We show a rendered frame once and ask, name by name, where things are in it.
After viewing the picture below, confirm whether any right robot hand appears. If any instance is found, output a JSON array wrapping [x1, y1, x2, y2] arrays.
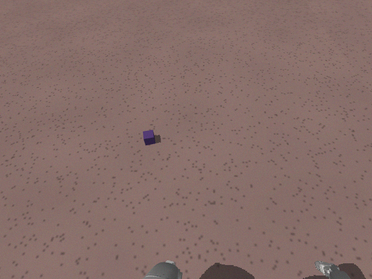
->
[[315, 261, 350, 279]]

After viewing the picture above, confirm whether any cube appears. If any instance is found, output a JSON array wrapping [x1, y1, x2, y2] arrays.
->
[[143, 130, 155, 145]]

